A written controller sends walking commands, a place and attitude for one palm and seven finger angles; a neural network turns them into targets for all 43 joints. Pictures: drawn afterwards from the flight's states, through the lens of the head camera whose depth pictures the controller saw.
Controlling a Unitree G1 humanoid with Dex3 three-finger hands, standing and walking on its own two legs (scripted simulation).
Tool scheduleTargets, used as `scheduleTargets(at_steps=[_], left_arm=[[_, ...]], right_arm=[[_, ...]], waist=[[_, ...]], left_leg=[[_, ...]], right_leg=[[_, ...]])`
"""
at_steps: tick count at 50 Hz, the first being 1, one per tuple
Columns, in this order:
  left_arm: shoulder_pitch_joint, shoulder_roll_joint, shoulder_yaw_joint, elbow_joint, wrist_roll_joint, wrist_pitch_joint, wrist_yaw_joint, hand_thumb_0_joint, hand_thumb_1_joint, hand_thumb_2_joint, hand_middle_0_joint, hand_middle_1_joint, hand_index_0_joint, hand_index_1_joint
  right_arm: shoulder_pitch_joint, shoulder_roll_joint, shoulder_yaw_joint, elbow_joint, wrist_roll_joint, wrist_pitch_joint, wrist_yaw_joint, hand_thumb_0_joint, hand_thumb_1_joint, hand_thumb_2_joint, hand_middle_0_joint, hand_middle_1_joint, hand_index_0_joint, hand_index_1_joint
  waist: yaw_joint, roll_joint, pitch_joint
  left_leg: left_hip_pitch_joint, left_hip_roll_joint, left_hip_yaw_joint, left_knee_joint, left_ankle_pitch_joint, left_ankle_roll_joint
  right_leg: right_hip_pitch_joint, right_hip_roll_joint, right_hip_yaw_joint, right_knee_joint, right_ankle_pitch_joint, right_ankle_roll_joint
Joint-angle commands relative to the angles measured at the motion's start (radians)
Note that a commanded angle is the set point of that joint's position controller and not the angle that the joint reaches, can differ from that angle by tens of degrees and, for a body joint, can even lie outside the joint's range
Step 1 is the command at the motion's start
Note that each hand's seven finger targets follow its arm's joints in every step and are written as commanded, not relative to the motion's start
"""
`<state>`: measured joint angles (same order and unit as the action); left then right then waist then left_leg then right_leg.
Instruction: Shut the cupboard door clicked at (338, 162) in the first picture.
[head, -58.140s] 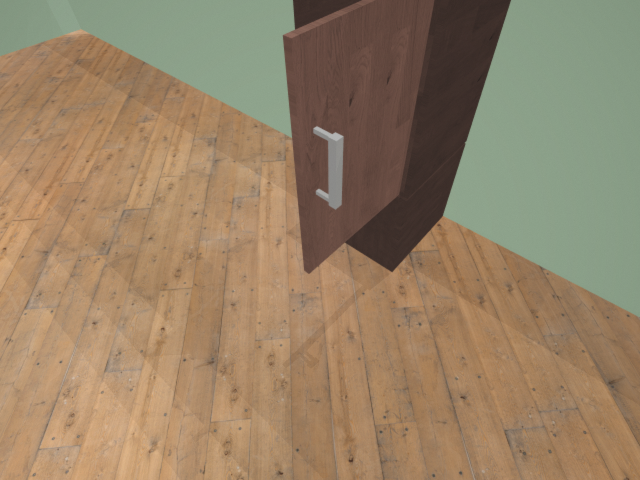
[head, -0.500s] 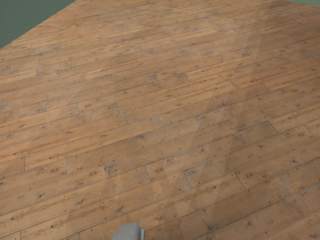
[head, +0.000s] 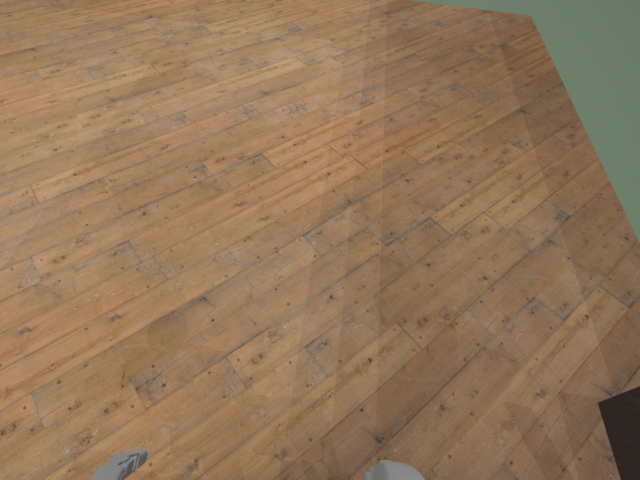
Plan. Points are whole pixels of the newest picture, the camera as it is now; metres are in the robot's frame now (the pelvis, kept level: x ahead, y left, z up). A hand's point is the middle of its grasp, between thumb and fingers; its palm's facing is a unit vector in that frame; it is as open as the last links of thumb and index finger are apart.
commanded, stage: turn to face it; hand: left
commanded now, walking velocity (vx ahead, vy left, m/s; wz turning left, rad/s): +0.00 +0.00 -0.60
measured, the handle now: out of the picture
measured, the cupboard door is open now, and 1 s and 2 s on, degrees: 24 24 24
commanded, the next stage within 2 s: take the last steps up to it in 1.90 s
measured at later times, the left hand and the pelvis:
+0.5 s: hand (216, 473) +0.14 +0.15 -0.17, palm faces -0.25 -0.95 -0.20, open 7.4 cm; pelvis +0.02 -0.02 -0.01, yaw -16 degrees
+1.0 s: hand (277, 397) +0.25 +0.08 -0.16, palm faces -0.56 -0.78 -0.28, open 7.4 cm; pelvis +0.03 -0.03 -0.02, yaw -35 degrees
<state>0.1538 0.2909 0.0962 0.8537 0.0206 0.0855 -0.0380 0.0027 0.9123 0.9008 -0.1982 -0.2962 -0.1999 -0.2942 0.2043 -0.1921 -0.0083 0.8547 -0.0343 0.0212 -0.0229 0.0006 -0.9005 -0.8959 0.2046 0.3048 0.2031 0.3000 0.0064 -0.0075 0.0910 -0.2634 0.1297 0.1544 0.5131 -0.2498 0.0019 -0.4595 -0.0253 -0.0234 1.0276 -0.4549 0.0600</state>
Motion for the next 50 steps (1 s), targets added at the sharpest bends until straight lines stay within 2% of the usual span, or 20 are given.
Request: scheduleTargets(at_steps=[1, 3, 6, 7, 8, 10, 14, 21, 25, 27, 28, 29, 33, 39, 43, 45, 46, 47, 48, 50], left_arm=[[-0.048, 0.013, -0.006, -0.099, 0.001, -0.027, -0.009, 0.000, 0.900, 0.900, -0.200, -0.300, -0.200, -0.300], [-0.040, 0.017, -0.009, -0.099, 0.001, -0.033, -0.007, 0.000, 0.900, 0.900, -0.200, -0.300, -0.200, -0.300], [0.089, 0.067, 0.004, -0.057, 0.002, -0.047, 0.000, 0.000, 0.900, 0.900, -0.200, -0.300, -0.200, -0.300], [0.139, 0.169, 0.021, -0.043, 0.013, -0.062, 0.011, 0.000, 0.900, 0.900, -0.200, -0.300, -0.200, -0.300], [0.162, 0.237, 0.034, -0.033, 0.009, -0.064, 0.026, 0.000, 0.900, 0.900, -0.200, -0.300, -0.200, -0.300], [0.103, 0.188, 0.026, -0.052, 0.002, -0.058, 0.044, 0.000, 0.900, 0.900, -0.200, -0.300, -0.200, -0.300], [-0.004, 0.125, 0.007, -0.079, 0.000, -0.065, 0.046, 0.000, 0.900, 0.900, -0.200, -0.300, -0.200, -0.300], [0.065, 0.154, 0.022, -0.049, 0.006, -0.062, 0.044, 0.000, 0.900, 0.900, -0.200, -0.300, -0.200, -0.300], [-0.013, 0.130, 0.020, -0.063, -0.004, -0.049, 0.042, 0.000, 0.900, 0.900, -0.200, -0.300, -0.200, -0.300], [0.021, 0.033, -0.002, -0.094, -0.017, -0.044, 0.028, 0.000, 0.900, 0.900, -0.200, -0.300, -0.200, -0.300], [0.002, 0.064, -0.002, -0.097, -0.005, -0.043, 0.029, 0.000, 0.900, 0.900, -0.200, -0.300, -0.200, -0.300], [0.015, 0.070, 0.008, -0.081, 0.004, -0.037, 0.024, 0.000, 0.900, 0.900, -0.200, -0.300, -0.200, -0.300], [0.016, 0.052, 0.008, -0.056, 0.001, -0.025, -0.002, 0.000, 0.900, 0.900, -0.200, -0.300, -0.200, -0.300], [-0.069, 0.015, -0.007, -0.081, -0.001, -0.025, -0.009, 0.000, 0.900, 0.900, -0.200, -0.300, -0.200, -0.300], [-0.051, 0.023, -0.011, -0.079, 0.000, -0.036, -0.006, 0.000, 0.900, 0.900, -0.200, -0.300, -0.200, -0.300], [0.024, 0.038, -0.004, -0.059, -0.001, -0.043, -0.004, 0.000, 0.900, 0.900, -0.200, -0.300, -0.200, -0.300], [0.107, 0.085, 0.005, -0.032, 0.003, -0.051, 0.001, 0.000, 0.900, 0.900, -0.200, -0.300, -0.200, -0.300], [0.175, 0.197, 0.026, -0.012, 0.013, -0.068, 0.016, 0.000, 0.900, 0.900, -0.200, -0.300, -0.200, -0.300], [0.202, 0.242, 0.034, -0.002, -0.001, -0.067, 0.031, 0.000, 0.900, 0.900, -0.200, -0.300, -0.200, -0.300], [0.102, 0.194, 0.026, -0.035, -0.001, -0.061, 0.048, 0.000, 0.900, 0.900, -0.200, -0.300, -0.200, -0.300]], right_arm=[[0.060, -0.242, -0.079, -0.037, 0.003, -0.017, -0.008, 0.000, -0.900, -0.900, 0.200, 0.300, 0.200, 0.300], [0.063, -0.248, -0.086, -0.029, 0.004, -0.014, -0.002, 0.000, -0.900, -0.900, 0.200, 0.300, 0.200, 0.300], [0.018, -0.246, -0.092, -0.038, 0.017, -0.008, 0.005, 0.000, -0.900, -0.900, 0.200, 0.300, 0.200, 0.300], [0.013, -0.175, -0.079, -0.063, 0.026, -0.004, 0.011, 0.000, -0.900, -0.900, 0.200, 0.300, 0.200, 0.300], [-0.049, -0.133, -0.065, -0.107, 0.019, 0.003, 0.012, 0.000, -0.900, -0.900, 0.200, 0.300, 0.200, 0.300], [-0.068, -0.154, -0.068, -0.092, 0.021, 0.019, 0.003, 0.000, -0.900, -0.900, 0.200, 0.300, 0.200, 0.300], [-0.019, -0.163, -0.071, -0.046, 0.015, 0.016, 0.010, 0.000, -0.900, -0.900, 0.200, 0.300, 0.200, 0.300], [-0.056, -0.134, -0.060, -0.070, 0.026, 0.002, 0.001, 0.000, -0.900, -0.900, 0.200, 0.300, 0.200, 0.300], [0.066, -0.151, -0.063, -0.034, 0.032, -0.014, -0.010, 0.000, -0.900, -0.900, 0.200, 0.300, 0.200, 0.300], [0.111, -0.311, -0.086, -0.041, 0.013, -0.027, -0.016, 0.000, -0.900, -0.900, 0.200, 0.300, 0.200, 0.300], [0.109, -0.306, -0.082, -0.053, 0.010, -0.019, -0.017, 0.000, -0.900, -0.900, 0.200, 0.300, 0.200, 0.300], [0.060, -0.259, -0.069, -0.062, 0.004, -0.020, -0.021, 0.000, -0.900, -0.900, 0.200, 0.300, 0.200, 0.300], [-0.021, -0.215, -0.057, -0.085, 0.005, -0.021, -0.025, 0.000, -0.900, -0.900, 0.200, 0.300, 0.200, 0.300], [0.080, -0.232, -0.076, -0.037, 0.005, -0.019, -0.015, 0.000, -0.900, -0.900, 0.200, 0.300, 0.200, 0.300], [0.060, -0.253, -0.089, -0.029, 0.005, -0.014, -0.004, 0.000, -0.900, -0.900, 0.200, 0.300, 0.200, 0.300], [0.021, -0.260, -0.092, -0.031, 0.010, -0.010, -0.001, 0.000, -0.900, -0.900, 0.200, 0.300, 0.200, 0.300], [0.007, -0.247, -0.093, -0.039, 0.019, -0.009, 0.004, 0.000, -0.900, -0.900, 0.200, 0.300, 0.200, 0.300], [-0.017, -0.161, -0.074, -0.078, 0.026, -0.006, 0.009, 0.000, -0.900, -0.900, 0.200, 0.300, 0.200, 0.300], [-0.064, -0.152, -0.064, -0.114, 0.022, 0.005, 0.004, 0.000, -0.900, -0.900, 0.200, 0.300, 0.200, 0.300], [-0.062, -0.157, -0.064, -0.092, 0.025, 0.019, -0.002, 0.000, -0.900, -0.900, 0.200, 0.300, 0.200, 0.300]], waist=[[-0.045, 0.200, -0.150], [-0.046, 0.232, -0.159], [0.031, 0.128, -0.199], [0.058, -0.163, -0.201], [0.079, -0.311, -0.142], [0.048, -0.200, -0.083], [-0.012, -0.183, -0.111], [0.024, -0.140, -0.169], [-0.048, -0.124, -0.175], [-0.051, 0.330, -0.202], [-0.062, 0.261, -0.179], [-0.035, 0.205, -0.143], [-0.003, 0.195, -0.098], [-0.052, 0.204, -0.142], [-0.046, 0.241, -0.148], [0.007, 0.191, -0.163], [0.050, 0.094, -0.189], [0.089, -0.257, -0.190], [0.097, -0.299, -0.162], [0.050, -0.209, -0.110]], left_leg=[[0.164, 0.227, -0.117, -0.130, 0.351, 0.132], [0.166, 0.236, -0.096, -0.085, 0.403, 0.124], [0.030, 0.183, -0.014, 0.113, 0.253, 0.029], [-0.171, 0.065, 0.058, 0.310, -0.077, -0.044], [-0.348, -0.041, 0.002, 0.529, -0.403, -0.073], [-0.401, -0.008, -0.157, 0.672, -0.281, -0.060], [-0.313, -0.020, -0.146, 0.612, -0.131, -0.087], [-0.225, -0.090, -0.126, 0.314, -0.186, -0.087], [0.088, -0.096, -0.131, -0.066, 0.020, -0.067], [0.273, 0.305, -0.512, -0.226, 0.243, 0.090], [0.206, 0.361, -0.505, -0.190, 0.329, 0.156], [0.143, 0.322, -0.438, -0.207, 0.357, 0.163], [0.148, 0.201, -0.180, -0.144, 0.484, 0.128], [0.236, 0.214, -0.094, -0.103, 0.546, 0.125], [0.205, 0.237, -0.058, -0.045, 0.524, 0.109], [0.137, 0.217, -0.017, 0.051, 0.423, 0.057], [0.033, 0.172, 0.023, 0.187, 0.297, 0.009], [-0.219, 0.024, 0.073, 0.420, -0.172, -0.057], [-0.337, -0.046, -0.031, 0.604, -0.434, -0.075], [-0.387, -0.005, -0.157, 0.700, -0.306, -0.065]], right_leg=[[0.025, 0.005, -0.052, -0.180, 0.007, -0.005], [0.075, 0.017, -0.073, -0.275, 0.015, -0.017], [0.340, 0.004, -0.045, -0.586, 0.285, -0.053], [0.473, -0.202, 0.218, -0.710, 0.450, -0.123], [0.430, -0.361, 0.441, -0.710, 0.691, -0.226], [0.326, -0.310, 0.383, -0.741, 0.457, -0.263], [0.284, -0.192, 0.254, -0.692, 0.510, -0.220], [0.364, -0.190, 0.361, -0.625, 0.639, -0.255], [0.164, -0.115, 0.353, -0.523, 0.546, -0.159], [-0.121, 0.105, 0.094, -0.164, -0.132, -0.034], [-0.101, 0.049, 0.097, 0.008, -0.177, -0.032], [-0.104, 0.032, 0.101, 0.097, -0.124, -0.018], [-0.108, -0.003, 0.030, 0.138, -0.020, 0.006], [-0.046, -0.004, -0.036, -0.094, 0.015, 0.003], [0.076, 0.017, -0.078, -0.286, 0.033, -0.022], [0.218, 0.027, -0.085, -0.473, 0.189, -0.042], [0.374, -0.011, -0.028, -0.595, 0.331, -0.065], [0.523, -0.247, 0.308, -0.682, 0.617, -0.158], [0.464, -0.377, 0.459, -0.670, 0.863, -0.259], [0.364, -0.316, 0.402, -0.725, 0.503, -0.281]])
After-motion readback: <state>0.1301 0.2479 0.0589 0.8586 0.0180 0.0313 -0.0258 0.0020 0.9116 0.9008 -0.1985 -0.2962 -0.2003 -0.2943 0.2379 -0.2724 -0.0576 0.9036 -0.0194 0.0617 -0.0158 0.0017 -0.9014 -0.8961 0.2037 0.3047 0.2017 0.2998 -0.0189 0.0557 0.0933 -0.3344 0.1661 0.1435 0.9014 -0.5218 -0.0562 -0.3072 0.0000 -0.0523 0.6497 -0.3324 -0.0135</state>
